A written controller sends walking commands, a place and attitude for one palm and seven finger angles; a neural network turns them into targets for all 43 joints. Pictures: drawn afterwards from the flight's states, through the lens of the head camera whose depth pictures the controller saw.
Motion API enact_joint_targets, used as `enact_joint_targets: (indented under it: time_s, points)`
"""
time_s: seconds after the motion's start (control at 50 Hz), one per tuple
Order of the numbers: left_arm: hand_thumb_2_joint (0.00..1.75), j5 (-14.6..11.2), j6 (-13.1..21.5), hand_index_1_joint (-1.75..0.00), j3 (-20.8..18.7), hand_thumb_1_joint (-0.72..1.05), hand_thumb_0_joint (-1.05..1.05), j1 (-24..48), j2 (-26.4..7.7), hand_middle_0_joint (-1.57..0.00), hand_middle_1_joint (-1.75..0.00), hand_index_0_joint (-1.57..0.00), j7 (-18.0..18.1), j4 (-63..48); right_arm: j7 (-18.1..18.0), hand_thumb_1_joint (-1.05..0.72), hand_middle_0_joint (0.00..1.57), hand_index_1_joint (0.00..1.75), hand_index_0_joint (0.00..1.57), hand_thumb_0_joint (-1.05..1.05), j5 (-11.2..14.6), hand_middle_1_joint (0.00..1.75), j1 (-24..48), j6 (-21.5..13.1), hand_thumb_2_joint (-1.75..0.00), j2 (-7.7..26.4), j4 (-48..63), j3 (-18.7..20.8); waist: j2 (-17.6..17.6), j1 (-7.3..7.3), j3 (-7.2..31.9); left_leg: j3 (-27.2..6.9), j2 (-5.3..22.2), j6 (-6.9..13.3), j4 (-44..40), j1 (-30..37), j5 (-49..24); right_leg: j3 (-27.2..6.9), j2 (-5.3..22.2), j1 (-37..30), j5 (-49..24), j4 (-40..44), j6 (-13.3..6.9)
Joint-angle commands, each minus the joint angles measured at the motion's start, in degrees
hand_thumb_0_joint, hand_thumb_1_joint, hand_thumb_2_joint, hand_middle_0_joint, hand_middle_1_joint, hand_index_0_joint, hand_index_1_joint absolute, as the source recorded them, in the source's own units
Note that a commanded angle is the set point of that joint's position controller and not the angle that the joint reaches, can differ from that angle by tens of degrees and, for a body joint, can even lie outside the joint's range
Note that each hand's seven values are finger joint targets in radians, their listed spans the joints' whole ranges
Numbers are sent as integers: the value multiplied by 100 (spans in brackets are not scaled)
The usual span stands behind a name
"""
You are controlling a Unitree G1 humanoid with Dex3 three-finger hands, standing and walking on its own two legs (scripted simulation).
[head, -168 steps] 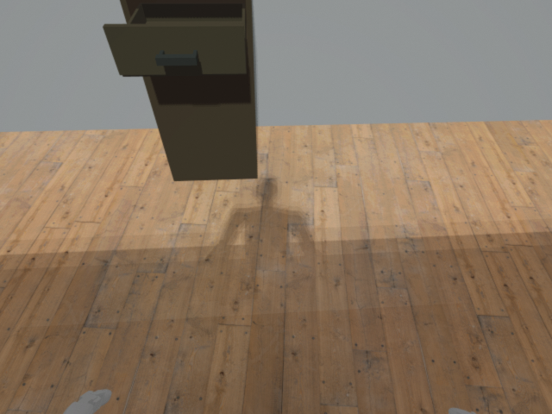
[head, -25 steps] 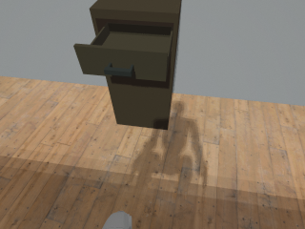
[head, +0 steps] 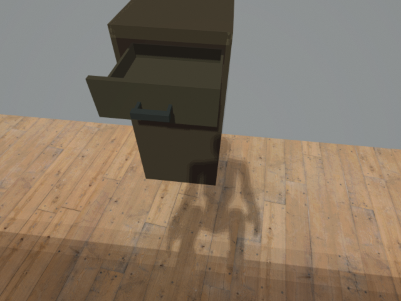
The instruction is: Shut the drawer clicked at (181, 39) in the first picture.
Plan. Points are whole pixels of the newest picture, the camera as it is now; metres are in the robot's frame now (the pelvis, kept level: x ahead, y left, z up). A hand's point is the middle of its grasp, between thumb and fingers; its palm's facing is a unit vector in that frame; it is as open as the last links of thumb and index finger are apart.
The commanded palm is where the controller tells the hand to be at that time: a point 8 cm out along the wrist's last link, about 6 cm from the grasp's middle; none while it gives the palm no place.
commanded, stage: take the last steps up to it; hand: left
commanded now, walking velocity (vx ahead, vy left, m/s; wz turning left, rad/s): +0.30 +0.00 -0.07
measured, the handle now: (152, 110) +0.61 +0.19 +0.02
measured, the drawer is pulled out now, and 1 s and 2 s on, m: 0.27 0.27 0.27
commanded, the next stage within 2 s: come to a stop and stand still in 0.74 s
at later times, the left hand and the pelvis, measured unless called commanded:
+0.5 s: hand out of the picture +0.03 +0.16 -0.17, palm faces +0.09 -0.98 -0.16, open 7.4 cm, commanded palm none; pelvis +0.12 +0.01 -0.01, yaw -1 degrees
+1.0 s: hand (155, 218) +0.36 +0.16 -0.16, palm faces -0.05 -0.97 -0.24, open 7.4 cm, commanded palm none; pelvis +0.26 -0.02 -0.01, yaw -3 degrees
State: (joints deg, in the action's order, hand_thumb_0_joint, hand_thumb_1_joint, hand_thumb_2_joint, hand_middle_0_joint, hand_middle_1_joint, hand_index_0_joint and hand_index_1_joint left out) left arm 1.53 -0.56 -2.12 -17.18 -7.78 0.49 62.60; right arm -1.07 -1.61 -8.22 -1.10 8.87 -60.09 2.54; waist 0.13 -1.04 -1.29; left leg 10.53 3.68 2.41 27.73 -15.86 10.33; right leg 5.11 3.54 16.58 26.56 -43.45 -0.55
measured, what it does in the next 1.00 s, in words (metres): walks ahead: right foot, then left foot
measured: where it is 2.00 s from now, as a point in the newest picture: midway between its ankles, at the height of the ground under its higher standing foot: outside the picture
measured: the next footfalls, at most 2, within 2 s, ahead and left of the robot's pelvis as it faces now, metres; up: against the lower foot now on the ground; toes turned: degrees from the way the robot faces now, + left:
right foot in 0.06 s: +0.03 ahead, -0.12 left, +0.00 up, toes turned -7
left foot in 0.52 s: +0.23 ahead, +0.14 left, +0.00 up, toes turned +7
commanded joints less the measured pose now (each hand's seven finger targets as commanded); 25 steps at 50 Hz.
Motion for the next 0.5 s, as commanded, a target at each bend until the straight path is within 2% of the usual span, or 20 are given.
enact_joint_targets:
  time_s: [0.0, 0.02, 0.04, 0.06, 0.08, 0.1, 0.12, 0.14, 0.16, 0.18, 0.22, 0.3, 0.36, 0.4, 0.42, 0.44, 0.46, 0.48]
  points:
    - [90, 36, 86, -30, -93, 90, 0, -1197, -150, -20, -30, -20, -38, 54, 29, -90, 20, 30, 20, 0, -2, 30, -226, 80, -90, 805, 136, 215, 466, -219, -248, -1121, 984, 266, -1207, -845, 2963, 327, -268, -996, -576, 1458, -53]
    - [90, 57, 128, -30, -136, 90, 0, -1424, -387, -20, -30, -20, -17, 87, 58, -90, 20, 30, 20, 0, 31, 30, -153, 82, -90, 634, 178, 184, -135, -374, -353, -786, 594, 74, -354, -1331, 2840, -257, 45, -1341, -105, 2260, -158]
    - [90, 98, 164, -30, -242, 90, 0, -1631, -896, -20, -30, -20, 44, 91, 110, -90, 20, 30, 20, 0, 79, 30, 18, 94, -90, 236, 386, 110, -1574, -498, -668, -110, -98, -235, 1297, -2371, 2435, -2276, 1223, -1471, 1479, 3387, -690]
    - [90, 6, 193, -30, -255, 90, 0, -1636, -1200, -20, -30, -20, 94, 2, 166, -90, 20, 30, 20, 0, 20, 30, 477, 69, -90, 377, 643, 117, -1459, -599, -969, -400, 5, -213, 2229, -2673, 2066, -3359, 1973, -943, 2196, 4165, -1088]
    - [90, 1, 245, -30, -257, 90, 0, -1339, -1154, -20, -30, -20, 110, -86, 204, -90, 20, 30, 20, 0, -14, 30, 497, 54, -90, 513, 664, 157, -897, -391, -1084, -715, 131, -194, 2650, -2649, 1591, -3244, 1976, -691, 1907, 4201, -1173]
    - [90, -13, 314, -30, -256, 90, 0, -1080, -1062, -20, -30, -20, 107, -111, 217, -90, 20, 30, 20, 0, -19, 30, 312, 61, -90, 486, 547, 181, -997, -224, -1050, -813, 195, -199, 2903, -2544, 1199, -2942, 1748, -620, 1493, 4083, -1055]
    - [90, -15, 343, -30, -231, 90, 0, -908, -911, -20, -30, -20, 110, -166, 224, -90, 20, 30, 20, 0, -12, 30, 70, 68, -90, 513, 446, 211, -948, -75, -987, -830, 254, -211, 3053, -2467, 962, -2521, 1601, -657, 994, 3955, -985]
    - [90, -15, 372, -30, -189, 90, 0, -748, -798, -20, -30, -20, 93, -223, 241, -90, 20, 30, 20, 0, -18, 30, -120, 64, -90, 513, 353, 214, -731, 22, -980, -815, 295, -250, 3159, -2332, 692, -2003, 1426, -594, 425, 3803, -894]
    - [90, -21, 409, -30, -167, 90, 0, -698, -741, -20, -30, -20, 83, -245, 246, -90, 20, 30, 20, 0, -18, 30, -264, 61, -90, 462, 288, 204, -516, 89, -905, -780, 291, -286, 3176, -2196, 448, -1655, 1290, -593, -84, 3734, -844]
    - [90, -29, 438, -30, -166, 90, 0, -711, -750, -20, -30, -20, 69, -229, 250, -90, 20, 30, 20, 0, -10, 30, -364, 51, -90, 397, 245, 189, -485, 121, -791, -723, 266, -318, 3091, -2111, 299, -1340, 1170, -707, -540, 3668, -794]
    - [90, -36, 486, -30, -160, 90, 0, -899, -770, -20, -30, -20, 67, -166, 257, -90, 20, 30, 20, 0, 25, 30, -330, 31, -90, 359, 267, 177, -435, 47, -670, -641, 256, -357, 2843, -2085, 149, -1092, 1131, -1010, -1184, 3632, -803]
    - [90, -16, 509, -30, -165, 90, 0, -1265, -779, -20, -30, -20, 80, 53, 242, -90, 20, 30, 20, 0, 34, 30, 18, -25, -90, 319, 433, 130, -592, -147, -593, -598, 282, -340, 2168, -2204, 296, -1087, 1283, -1568, -2078, 3397, -936]
    - [90, 5, 481, -30, -181, 90, 0, -1242, -814, -20, -30, -20, 87, 128, 266, -90, 20, 30, 20, 0, 50, 30, 153, -82, -90, 274, 500, 88, -833, -189, -544, -527, 212, -234, 1531, -1809, 464, -939, 1287, -1585, -2433, 3178, -895]
    - [90, 13, 451, -30, -206, 90, 0, -1179, -838, -20, -30, -20, 94, 148, 265, -90, 20, 30, 20, 0, 59, 30, 64, -132, -90, 247, 482, 73, -917, -156, -467, -439, 97, -143, 1037, -1308, 594, -856, 1255, -1544, -2738, 2909, -827]
    - [90, 12, 437, -30, -213, 90, 0, -1109, -863, -20, -30, -20, 90, 150, 247, -90, 20, 30, 20, 0, 57, 30, -179, -160, -90, 291, 402, 78, -846, -32, -374, -345, 1, -105, 719, -834, 552, -770, 1187, -1426, -2873, 2634, -761]
    - [90, -18, 431, -30, -229, 90, 0, -976, -876, -20, -30, -20, 81, 135, 205, -90, 20, 30, 20, 0, 34, 30, -646, -197, -90, 343, 233, 84, -717, 194, -202, -184, -206, -72, 268, -83, 273, -524, 948, -1204, -3283, 2065, -641]
    - [90, -47, 425, -30, -218, 90, 0, -943, -767, -20, -30, -20, 71, 135, 144, -90, 20, 30, 20, 0, 3, 30, -1387, -246, -90, 524, -12, 133, -325, 477, 127, -281, -206, -1, -89, 972, -8, -290, 663, -846, -3504, 991, -508]
    - [90, -95, 415, -30, -181, 90, 0, -1151, -503, -20, -30, -20, 33, 73, 58, -90, 20, 30, 20, 0, -56, 30, -2092, -301, -90, 1095, -165, 255, 798, 656, 783, -1677, 946, 345, -346, 2238, -340, 52, 109, 186, -2084, -466, -239]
